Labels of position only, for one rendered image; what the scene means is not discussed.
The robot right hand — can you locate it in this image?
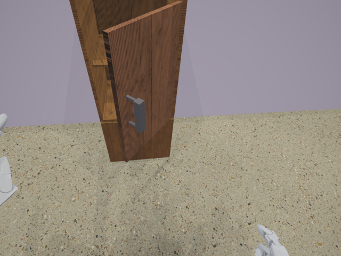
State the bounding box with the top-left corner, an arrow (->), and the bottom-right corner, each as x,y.
255,225 -> 289,256

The handle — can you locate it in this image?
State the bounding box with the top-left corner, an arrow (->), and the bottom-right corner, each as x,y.
125,95 -> 145,133

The cupboard door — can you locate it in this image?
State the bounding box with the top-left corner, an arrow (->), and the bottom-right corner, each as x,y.
102,1 -> 183,163

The robot left hand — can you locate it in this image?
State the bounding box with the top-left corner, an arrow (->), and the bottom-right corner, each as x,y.
0,114 -> 18,206

